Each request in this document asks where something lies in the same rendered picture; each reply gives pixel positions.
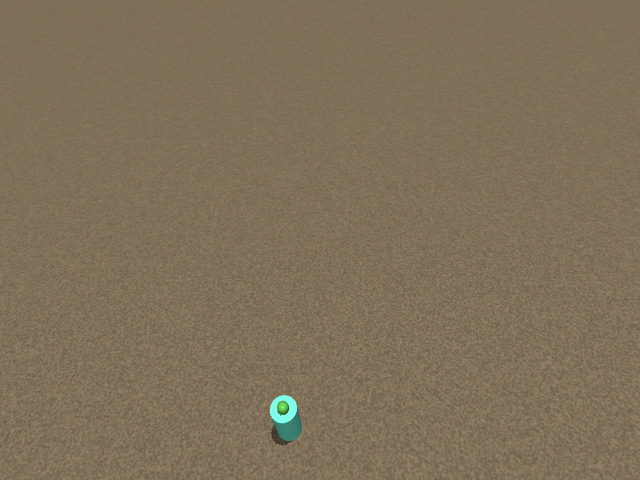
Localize bottle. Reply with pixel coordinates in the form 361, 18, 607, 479
270, 395, 302, 441

